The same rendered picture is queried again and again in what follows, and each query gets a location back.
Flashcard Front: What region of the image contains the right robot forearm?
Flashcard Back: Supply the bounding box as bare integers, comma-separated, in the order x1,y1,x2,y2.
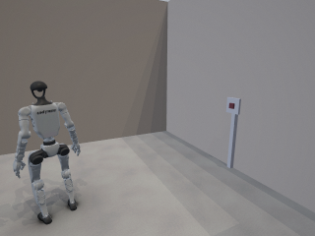
68,121,78,144

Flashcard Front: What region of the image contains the robot right upper arm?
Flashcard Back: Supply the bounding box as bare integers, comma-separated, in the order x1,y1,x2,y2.
55,102,74,129

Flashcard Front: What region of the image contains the robot left foot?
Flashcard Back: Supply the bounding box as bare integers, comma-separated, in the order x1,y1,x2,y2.
37,213,52,225

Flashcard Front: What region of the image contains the robot right shin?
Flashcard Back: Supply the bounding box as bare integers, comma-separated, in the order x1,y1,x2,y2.
63,169,75,204

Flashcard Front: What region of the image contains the robot left upper arm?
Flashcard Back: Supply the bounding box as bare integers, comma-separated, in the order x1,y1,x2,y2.
18,106,32,140

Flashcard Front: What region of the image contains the left robot forearm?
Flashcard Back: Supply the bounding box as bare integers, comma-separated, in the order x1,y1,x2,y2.
14,131,28,161

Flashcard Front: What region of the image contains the left robot hand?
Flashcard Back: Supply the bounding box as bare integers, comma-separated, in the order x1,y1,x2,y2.
13,160,26,178

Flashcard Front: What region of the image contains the panel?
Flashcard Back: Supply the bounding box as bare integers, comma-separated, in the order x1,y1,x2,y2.
226,97,241,168

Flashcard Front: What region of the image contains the button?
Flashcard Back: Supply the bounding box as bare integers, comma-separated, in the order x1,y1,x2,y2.
228,102,235,109

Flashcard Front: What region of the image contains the right robot hand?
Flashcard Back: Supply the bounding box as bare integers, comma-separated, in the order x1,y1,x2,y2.
70,143,81,156

